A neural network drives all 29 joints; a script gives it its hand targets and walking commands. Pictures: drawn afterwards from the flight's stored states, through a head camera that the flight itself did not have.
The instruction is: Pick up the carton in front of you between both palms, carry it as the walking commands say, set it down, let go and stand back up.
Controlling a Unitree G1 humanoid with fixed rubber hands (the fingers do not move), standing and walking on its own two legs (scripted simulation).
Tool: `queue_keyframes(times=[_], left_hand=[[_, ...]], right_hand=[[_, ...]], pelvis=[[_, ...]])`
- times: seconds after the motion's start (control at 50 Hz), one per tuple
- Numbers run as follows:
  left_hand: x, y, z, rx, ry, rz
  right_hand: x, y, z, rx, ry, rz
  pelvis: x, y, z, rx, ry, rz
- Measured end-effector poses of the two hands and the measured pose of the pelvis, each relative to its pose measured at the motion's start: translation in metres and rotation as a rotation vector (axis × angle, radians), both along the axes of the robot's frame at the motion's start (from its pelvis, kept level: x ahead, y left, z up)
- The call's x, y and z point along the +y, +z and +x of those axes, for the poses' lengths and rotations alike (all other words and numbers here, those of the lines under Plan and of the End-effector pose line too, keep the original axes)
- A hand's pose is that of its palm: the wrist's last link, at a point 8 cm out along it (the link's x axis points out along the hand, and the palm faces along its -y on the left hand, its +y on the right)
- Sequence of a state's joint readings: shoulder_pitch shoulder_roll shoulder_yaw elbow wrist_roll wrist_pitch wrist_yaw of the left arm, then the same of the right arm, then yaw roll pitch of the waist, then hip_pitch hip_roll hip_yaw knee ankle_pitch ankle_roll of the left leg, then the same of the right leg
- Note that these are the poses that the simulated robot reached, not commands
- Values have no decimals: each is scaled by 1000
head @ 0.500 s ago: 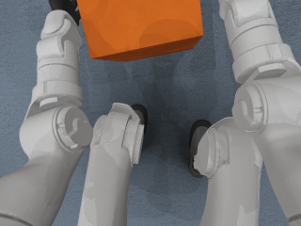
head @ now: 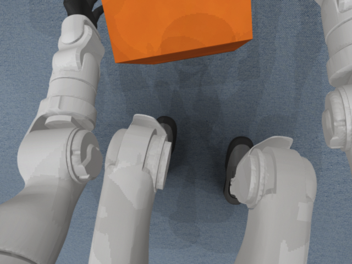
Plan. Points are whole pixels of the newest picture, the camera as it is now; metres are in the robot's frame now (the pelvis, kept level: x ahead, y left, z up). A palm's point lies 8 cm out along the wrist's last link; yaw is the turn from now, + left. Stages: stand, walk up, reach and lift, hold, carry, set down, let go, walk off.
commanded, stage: set down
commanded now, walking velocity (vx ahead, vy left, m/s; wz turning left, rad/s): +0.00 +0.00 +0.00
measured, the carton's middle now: (180, 1) +0.53 +0.08 -0.25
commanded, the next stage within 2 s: let go in 0.98 s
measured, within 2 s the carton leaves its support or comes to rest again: neither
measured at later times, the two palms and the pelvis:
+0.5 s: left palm out of the picture +0.49 +0.24 +0.00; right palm out of the picture +0.61 -0.13 +0.00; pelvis +0.01 +0.00 +0.11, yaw +0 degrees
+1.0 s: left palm out of the picture +0.48 +0.24 +0.15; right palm out of the picture +0.61 -0.14 +0.15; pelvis +0.03 +0.00 +0.24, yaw -2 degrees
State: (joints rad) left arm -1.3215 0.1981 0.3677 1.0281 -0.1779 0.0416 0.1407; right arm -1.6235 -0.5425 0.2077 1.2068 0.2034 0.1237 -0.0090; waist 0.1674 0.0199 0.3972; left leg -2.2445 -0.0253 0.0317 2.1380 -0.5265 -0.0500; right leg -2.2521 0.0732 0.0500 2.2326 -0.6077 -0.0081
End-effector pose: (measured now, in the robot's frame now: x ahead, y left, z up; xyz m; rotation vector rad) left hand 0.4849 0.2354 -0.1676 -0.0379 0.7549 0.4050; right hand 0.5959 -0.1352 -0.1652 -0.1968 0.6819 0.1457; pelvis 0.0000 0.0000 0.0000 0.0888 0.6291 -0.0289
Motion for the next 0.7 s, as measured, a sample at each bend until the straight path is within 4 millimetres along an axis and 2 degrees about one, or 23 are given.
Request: queue_keyframes(times=[0.08, 0.18, 0.38, 0.7], left_hand=[[0, 21, 5, -56, 9, -3], [3, 62, 6, -104, 20, -7], [1, 131, 4, -98, 26, -8], [5, 227, 3, -112, 32, 14]], right_hand=[[13, 25, 10, -36, 11, 6], [23, 61, 10, -45, 14, -5], [8, 130, 9, -12, -9, -5], [1, 218, 12, -23, 21, -1]], pelvis=[[2, 5, 0, 11, 10, -8], [4, 25, 0, 30, 27, -24], [5, 80, 5, 122, 32, -35], [-1, 158, 18, 204, 17, -26]])
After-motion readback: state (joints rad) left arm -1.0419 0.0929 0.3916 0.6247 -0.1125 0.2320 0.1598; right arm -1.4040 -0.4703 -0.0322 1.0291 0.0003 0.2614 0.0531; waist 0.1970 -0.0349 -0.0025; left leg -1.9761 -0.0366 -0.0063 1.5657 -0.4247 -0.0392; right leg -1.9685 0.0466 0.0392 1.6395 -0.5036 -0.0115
